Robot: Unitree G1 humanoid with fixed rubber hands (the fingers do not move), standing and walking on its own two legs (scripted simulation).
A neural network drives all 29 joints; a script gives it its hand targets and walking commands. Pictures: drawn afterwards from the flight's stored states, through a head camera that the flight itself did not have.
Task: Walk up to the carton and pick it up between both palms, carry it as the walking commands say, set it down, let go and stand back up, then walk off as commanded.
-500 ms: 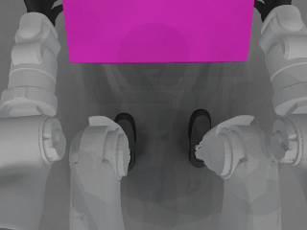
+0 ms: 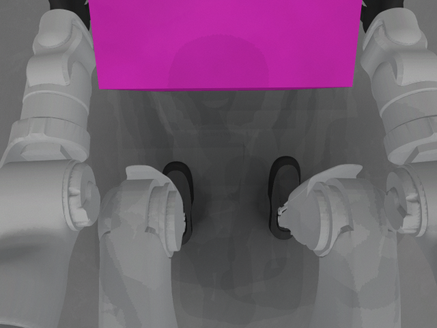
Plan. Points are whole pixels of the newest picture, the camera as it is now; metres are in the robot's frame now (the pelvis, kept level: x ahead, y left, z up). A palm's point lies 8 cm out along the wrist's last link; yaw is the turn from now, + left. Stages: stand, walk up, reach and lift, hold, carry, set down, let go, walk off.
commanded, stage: reach and lift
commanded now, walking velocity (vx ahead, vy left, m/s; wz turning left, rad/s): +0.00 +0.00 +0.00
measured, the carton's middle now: (221, 20) +0.53 +0.03 -0.25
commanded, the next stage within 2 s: none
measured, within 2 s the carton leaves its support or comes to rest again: leaves its support in 1.16 s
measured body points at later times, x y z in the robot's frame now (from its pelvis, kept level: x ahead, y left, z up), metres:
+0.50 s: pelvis +0.00 +0.00 +0.00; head +0.38 +0.03 +0.24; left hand +0.54 +0.22 -0.20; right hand +0.55 -0.16 -0.19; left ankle +0.12 +0.12 -0.36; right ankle +0.14 -0.13 -0.36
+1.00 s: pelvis +0.00 +0.00 +0.00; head +0.38 +0.03 +0.24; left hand +0.54 +0.22 -0.20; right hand +0.55 -0.16 -0.19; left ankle +0.12 +0.12 -0.36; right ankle +0.14 -0.13 -0.36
